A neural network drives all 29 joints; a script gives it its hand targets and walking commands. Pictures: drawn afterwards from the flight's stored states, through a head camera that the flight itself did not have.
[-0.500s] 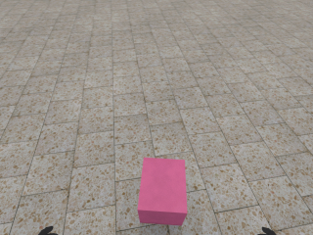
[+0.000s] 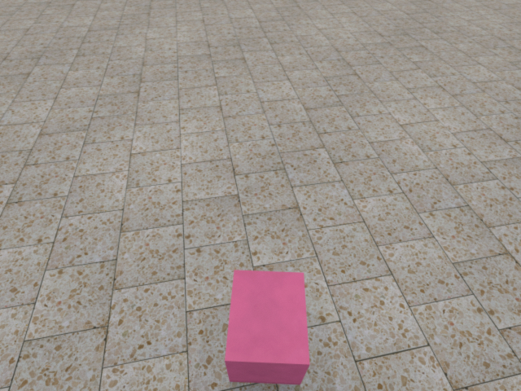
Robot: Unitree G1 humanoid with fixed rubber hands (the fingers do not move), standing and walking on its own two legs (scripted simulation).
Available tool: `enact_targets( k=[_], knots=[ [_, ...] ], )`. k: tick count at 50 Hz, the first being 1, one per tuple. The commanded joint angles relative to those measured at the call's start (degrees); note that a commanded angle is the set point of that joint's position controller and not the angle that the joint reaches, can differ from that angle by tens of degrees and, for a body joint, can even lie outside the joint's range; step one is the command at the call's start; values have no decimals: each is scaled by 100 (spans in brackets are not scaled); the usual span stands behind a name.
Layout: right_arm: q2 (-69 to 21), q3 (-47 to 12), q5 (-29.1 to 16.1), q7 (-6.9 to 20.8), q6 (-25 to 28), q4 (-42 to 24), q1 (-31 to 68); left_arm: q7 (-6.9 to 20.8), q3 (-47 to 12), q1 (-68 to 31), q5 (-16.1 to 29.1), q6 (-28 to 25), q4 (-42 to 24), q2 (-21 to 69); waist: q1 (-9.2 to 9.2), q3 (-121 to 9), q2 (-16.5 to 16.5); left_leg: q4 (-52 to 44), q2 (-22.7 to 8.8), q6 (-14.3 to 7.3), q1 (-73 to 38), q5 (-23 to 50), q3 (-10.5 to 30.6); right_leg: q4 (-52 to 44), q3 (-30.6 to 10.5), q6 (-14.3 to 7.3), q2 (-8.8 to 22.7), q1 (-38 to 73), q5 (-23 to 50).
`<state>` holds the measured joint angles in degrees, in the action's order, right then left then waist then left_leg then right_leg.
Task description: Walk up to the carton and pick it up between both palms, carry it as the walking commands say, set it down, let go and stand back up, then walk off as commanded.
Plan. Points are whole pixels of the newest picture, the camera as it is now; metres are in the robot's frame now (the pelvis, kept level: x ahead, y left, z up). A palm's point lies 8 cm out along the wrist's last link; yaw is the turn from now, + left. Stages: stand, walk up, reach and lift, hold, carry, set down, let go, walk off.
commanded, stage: walk off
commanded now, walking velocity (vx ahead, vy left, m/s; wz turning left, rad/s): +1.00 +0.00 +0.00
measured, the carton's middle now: (266, 326) +0.44 -0.02 -0.65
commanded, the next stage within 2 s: none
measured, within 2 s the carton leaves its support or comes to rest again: neither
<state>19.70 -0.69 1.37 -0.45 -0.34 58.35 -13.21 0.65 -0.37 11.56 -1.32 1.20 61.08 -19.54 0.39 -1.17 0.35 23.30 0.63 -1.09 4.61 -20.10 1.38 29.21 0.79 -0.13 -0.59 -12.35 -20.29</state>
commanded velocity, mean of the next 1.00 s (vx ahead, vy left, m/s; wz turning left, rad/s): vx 1.00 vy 0.00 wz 0.00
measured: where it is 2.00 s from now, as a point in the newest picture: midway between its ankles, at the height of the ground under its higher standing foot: (268, 160)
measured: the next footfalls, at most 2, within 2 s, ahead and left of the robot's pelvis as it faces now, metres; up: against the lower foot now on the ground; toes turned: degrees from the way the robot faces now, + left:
right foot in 0.16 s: +0.11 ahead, -0.15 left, +0.00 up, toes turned -7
left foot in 0.60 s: +0.51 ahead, +0.11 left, +0.00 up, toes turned +6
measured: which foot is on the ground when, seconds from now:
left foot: down 0.00-0.18, up 0.20-0.58, down 0.60-1.00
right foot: up 0.00-0.14, down 0.16-0.62, up 0.64-1.00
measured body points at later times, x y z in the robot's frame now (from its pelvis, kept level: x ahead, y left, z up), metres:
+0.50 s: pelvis +0.25 -0.04 -0.01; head +0.28 -0.04 +0.44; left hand +0.15 +0.21 -0.14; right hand +0.47 -0.27 -0.10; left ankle +0.40 +0.13 -0.68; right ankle +0.07 -0.15 -0.74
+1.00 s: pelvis +0.67 -0.02 -0.01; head +0.71 -0.02 +0.43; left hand +0.95 +0.17 -0.10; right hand +0.52 -0.24 -0.14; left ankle +0.48 +0.11 -0.74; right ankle +0.83 -0.17 -0.71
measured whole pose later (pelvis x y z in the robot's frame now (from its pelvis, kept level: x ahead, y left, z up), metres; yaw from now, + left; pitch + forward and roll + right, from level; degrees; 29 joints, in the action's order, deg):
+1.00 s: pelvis +0.67 -0.02 -0.01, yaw -4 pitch +2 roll -1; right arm 12.3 0.5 1.1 0.1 6.2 61.1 -30.6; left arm 3.4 0.0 -5.4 -1.7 -3.1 44.4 -14.4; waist -6.3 2.9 -0.2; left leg 6.5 -2.5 1.9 -12.9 -20.5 -9.6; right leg 36.8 7.7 -1.8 6.0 -36.2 -5.5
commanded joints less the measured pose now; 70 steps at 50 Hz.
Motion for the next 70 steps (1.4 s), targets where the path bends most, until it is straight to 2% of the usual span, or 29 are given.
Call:
enact_targets(
  k=[1, 6, 8, 9, 10, 11, 13, 16, 19, 26, 29, 30, 32, 33, 35, 38, 41, 42, 44, 48, 51, 52, 53, 54, 55, 58, 61, 66, 70],
  knots=[
    [1195, 331, -29, -20, 132, -1, -531, 50, 99, -1470, -55, -293, -957, -650, -531, 873, 947, -1833, -2096, -858, -531, -1894, 2375, 1120, -15, 130, 513, -2211, -116],
    [993, 339, -13, 79, 326, -123, -185, 200, 125, -589, -7, -451, -991, -433, 1, 921, 681, -1597, -1523, -713, 310, -883, 1019, 74, 438, 30, 379, -648, 176],
    [972, 328, -22, 116, 408, -258, 24, 110, 293, 799, -36, -469, -583, -595, 673, 288, 165, -6, -1066, -482, 1494, 743, 252, -299, 625, -98, 133, 1860, 352],
    [644, 248, -41, 142, 487, -567, 457, 10, 509, 2083, -81, -504, -312, -1132, 1316, -55, -1252, 2349, -473, -194, 2739, 1210, -473, -1293, -1433, -538, 1459, 3027, -1274],
    [306, 183, -24, 127, 514, -914, 871, -5, 555, 2746, -75, -481, -109, -1522, 1280, 35, -2288, 3703, 93, -170, 4179, -992, -294, -2179, -3600, -833, 2388, 3260, -2209],
    [424, 245, 18, 119, 497, -1005, 1198, 0, 436, 2076, -110, -481, -228, -1015, 984, 464, -941, 4539, -409, -223, 4587, -596, 386, -1961, -3354, -927, 2516, 2778, -2097],
    [314, 202, 32, 254, 539, -877, 702, 10, 299, 1246, -133, -550, -495, -583, 399, 437, -356, 4622, -920, -151, 4329, 399, 188, -2000, -2247, -783, 2067, 2141, -1460],
    [199, 187, 89, 419, 366, -931, 588, -27, 207, 1154, -50, -684, -460, -376, 87, 735, -462, 4563, -1146, 167, 4110, 799, -73, -2504, -1439, -734, 1666, 1316, -876],
    [89, 157, 62, 454, 253, -1273, 1318, -45, 158, 1672, 9, -758, -281, -194, 239, 1143, -202, 4277, -1146, 347, 4604, 1107, -360, -2712, -862, -749, 1413, 1235, 178],
    [-197, 34, 52, 463, 290, -1854, 2413, -73, 194, 1989, 7, -744, -9, -487, 428, 1062, -647, 1494, -411, 38, 2967, 1032, -1251, -2430, 153, -647, 1449, 1709, 4513],
    [224, 248, 55, 266, 370, -1476, 637, -131, 321, 1878, -38, -632, 95, -777, -538, -190, -1379, 1109, 164, -398, 645, 523, -1259, 139, 366, -422, 1648, 1744, 7485],
    [532, 391, 81, 190, 401, -1072, -574, -142, 323, 1554, 10, -613, -37, -780, -1131, -758, -1216, 765, -186, -501, -1129, 853, -873, 1624, 505, -387, 1478, 593, 6416],
    [1669, 759, 174, 127, 422, -630, -1848, -58, 123, 1458, 202, -768, -639, 290, -1156, -2334, 1399, -470, -2939, -908, -3569, -1722, 3554, 5349, -227, -334, 204, -2568, -755],
    [1379, 716, 118, 159, 425, -527, -1606, -86, 245, 763, 190, -834, -816, -157, -1159, -1733, 692, -635, -2609, -800, -3006, -744, 3257, 5694, -722, -455, 435, -3084, -153],
    [412, 514, 154, 214, 553, -617, -742, -53, 283, 502, 165, -812, -854, 65, -505, -276, 55, -580, -2193, -727, -1186, 696, 1690, 5436, -388, -375, 891, -3061, 637],
    [-172, 339, 49, 151, 652, -495, -317, 145, 218, 616, -55, -496, -994, 468, 155, 619, 471, -1466, -1785, -528, 750, -500, 843, 4808, -398, -105, 1289, -2606, 572],
    [-127, 314, -43, 115, 771, -384, -386, 294, 195, -156, -106, -356, -1466, 404, 314, 1196, 563, -2061, -1467, -564, 1293, -28, 112, 3743, -89, 77, 1402, -2885, 1386],
    [-392, 224, -65, 102, 763, -267, -897, 297, 245, -577, -114, -374, -1517, 213, -4, 1196, -52, -1907, -1039, -507, 837, 1090, -83, 3551, 234, 127, 1202, -3034, 1521],
    [-67, 270, -112, 64, 793, -156, -1105, 362, 93, -936, -105, -442, -1629, 471, -33, 989, 61, -1860, -864, -451, 389, 2331, -602, 2092, 610, 75, 938, -2594, 2123],
    [268, 297, -36, 38, 742, 30, -1684, 302, 40, -1882, -6, -469, -1935, 404, -375, 842, 598, -1739, -1347, -495, -1139, 5110, -721, 610, 1014, -151, 485, -2141, 1559],
    [573, 351, 27, -47, 583, 49, -1602, 133, 224, -679, -74, -483, -1648, -85, 400, -99, 1175, 264, -1689, -358, -1416, 7797, -873, 426, 943, -516, -40, -421, 913],
    [734, 408, -29, -68, 530, -49, -1296, 82, 340, 518, -80, -513, -1279, -263, 1035, -588, 1109, 1598, -1559, -322, -735, 7274, -1015, -165, 862, -654, 16, 1039, 1267],
    [509, 379, -41, -41, 527, -230, -1198, -16, 521, 1594, -186, -504, -959, -742, 1381, -1236, 642, 3381, -1290, -278, 973, 4995, -841, 177, 74, -777, 715, 3014, 565],
    [-378, 230, -174, 81, 596, -563, -1447, -51, 712, 1759, -297, -499, -878, -1366, 896, -1684, -1224, 5417, -400, -93, 3238, -698, -593, -346, -2642, -1141, 2617, 4396, -852],
    [-57, 316, -263, 19, 696, -809, -892, -8, 732, 1810, -224, -512, -832, -1350, 1140, -1934, -838, 6132, -245, -311, 3820, -574, 390, -1081, -3759, -1231, 2756, 4203, -347],
    [-125, 336, -142, 30, 674, -882, -472, 54, 444, 710, -171, -686, -735, -197, 265, -48, -174, 5507, -960, -195, 3694, 460, 263, -1434, -1627, -744, 2073, 1596, 683],
    [-512, 280, 48, 279, 364, -1038, -395, -17, 294, 611, -5, -777, -559, 216, -211, 567, -510, 4855, -1238, 84, 3378, 678, 143, -2186, -852, -641, 1677, 297, 294],
    [-593, 125, 50, 468, 351, -1541, 1122, -32, 258, 1358, 61, -905, -312, 58, 46, 846, -414, 2780, -895, 202, 3356, 1812, -762, -2402, 253, -536, 979, 628, 2554],
    [-370, 87, -8, 453, 381, -1814, 1960, -49, 299, 1696, 59, -866, -149, -316, 244, 1015, -686, 1159, -499, -22, 2621, 1788, -1152, -2628, 488, -615, 1360, 1415, 4491]
  ],
)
